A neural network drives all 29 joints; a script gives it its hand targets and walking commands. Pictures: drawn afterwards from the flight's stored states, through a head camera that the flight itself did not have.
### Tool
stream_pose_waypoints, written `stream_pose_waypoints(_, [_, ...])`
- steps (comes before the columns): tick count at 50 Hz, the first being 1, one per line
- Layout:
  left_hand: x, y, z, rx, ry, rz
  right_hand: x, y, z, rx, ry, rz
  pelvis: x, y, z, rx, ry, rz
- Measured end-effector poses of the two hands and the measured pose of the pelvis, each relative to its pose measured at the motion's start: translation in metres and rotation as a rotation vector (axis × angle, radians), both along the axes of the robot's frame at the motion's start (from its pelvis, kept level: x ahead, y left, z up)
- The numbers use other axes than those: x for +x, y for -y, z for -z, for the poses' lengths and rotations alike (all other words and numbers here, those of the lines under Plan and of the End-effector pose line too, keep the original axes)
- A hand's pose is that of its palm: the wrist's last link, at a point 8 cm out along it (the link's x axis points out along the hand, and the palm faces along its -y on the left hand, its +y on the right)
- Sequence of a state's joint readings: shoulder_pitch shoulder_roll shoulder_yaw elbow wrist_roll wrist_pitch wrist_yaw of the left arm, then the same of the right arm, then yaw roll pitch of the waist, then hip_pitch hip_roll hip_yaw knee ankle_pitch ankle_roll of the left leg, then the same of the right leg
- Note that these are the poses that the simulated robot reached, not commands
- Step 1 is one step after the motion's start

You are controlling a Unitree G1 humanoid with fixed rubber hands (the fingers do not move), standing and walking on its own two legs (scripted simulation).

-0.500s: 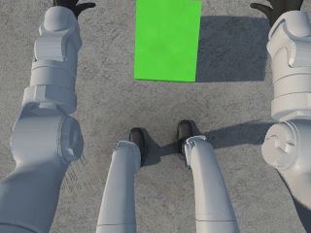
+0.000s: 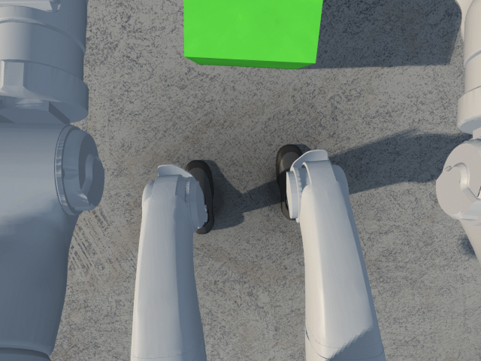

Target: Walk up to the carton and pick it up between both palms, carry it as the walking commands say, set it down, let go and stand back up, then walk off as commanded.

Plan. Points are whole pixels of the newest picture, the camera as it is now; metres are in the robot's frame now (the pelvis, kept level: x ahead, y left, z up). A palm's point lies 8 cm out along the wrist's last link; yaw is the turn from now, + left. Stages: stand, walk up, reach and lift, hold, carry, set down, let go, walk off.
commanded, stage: reach and lift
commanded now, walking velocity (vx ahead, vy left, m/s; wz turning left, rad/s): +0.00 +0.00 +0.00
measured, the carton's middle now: out of the picture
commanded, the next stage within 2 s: none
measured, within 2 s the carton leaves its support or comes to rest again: neither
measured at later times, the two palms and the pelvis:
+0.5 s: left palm out of the picture +0.60 +0.14 -0.29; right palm out of the picture +0.55 -0.25 -0.28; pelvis +0.00 -0.01 -0.12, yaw +0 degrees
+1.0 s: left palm out of the picture +0.59 +0.14 -0.38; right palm out of the picture +0.55 -0.24 -0.37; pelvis +0.01 +0.00 -0.19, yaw +0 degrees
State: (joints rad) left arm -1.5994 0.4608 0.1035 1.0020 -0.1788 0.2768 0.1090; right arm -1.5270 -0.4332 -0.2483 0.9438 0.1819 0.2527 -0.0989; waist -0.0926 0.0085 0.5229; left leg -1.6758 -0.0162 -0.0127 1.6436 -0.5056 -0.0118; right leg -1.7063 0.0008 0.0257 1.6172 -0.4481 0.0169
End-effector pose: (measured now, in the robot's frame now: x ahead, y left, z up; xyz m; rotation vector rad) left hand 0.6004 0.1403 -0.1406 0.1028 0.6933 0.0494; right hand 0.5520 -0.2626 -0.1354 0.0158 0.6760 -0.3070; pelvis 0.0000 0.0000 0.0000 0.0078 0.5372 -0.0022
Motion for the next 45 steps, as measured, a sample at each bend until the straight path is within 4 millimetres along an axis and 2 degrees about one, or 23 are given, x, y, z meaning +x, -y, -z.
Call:
stream_pose_waypoints(7, [0.002,0.005,0.035,0.0,0.006,-0.001,0.004,-0.007,0.038,-0.005,-0.001,-0.019,-0.007,0.005,0.043,0.012,0.0,0.002])
stream_pose_waypoints(16, [-0.001,0.006,0.095,0.003,-0.01,-0.005,0.005,-0.014,0.094,-0.013,-0.012,-0.032,-0.004,0.009,0.087,0.011,-0.013,0.006])
stream_pose_waypoints(26, [-0.003,0.005,0.152,-0.005,-0.032,0.009,-0.001,-0.015,0.154,-0.008,-0.051,-0.025,0.006,0.004,0.122,0.0,-0.036,0.0])
stream_pose_waypoints(33, [-0.002,0.004,0.181,-0.016,-0.034,0.004,0.0,-0.017,0.182,-0.005,-0.056,-0.024,0.008,0.0,0.146,-0.005,-0.042,-0.001])
stream_pose_waypoints(40, [-0.01,0.002,0.218,-0.014,-0.067,0.011,-0.002,-0.024,0.216,0.008,-0.079,-0.029,0.008,-0.001,0.17,-0.011,-0.053,-0.007])
stream_pose_waypoints(45, [-0.014,0.001,0.238,-0.037,-0.083,0.003,-0.005,-0.025,0.233,-0.009,-0.113,-0.036,0.01,0.002,0.184,-0.021,-0.05,-0.019])
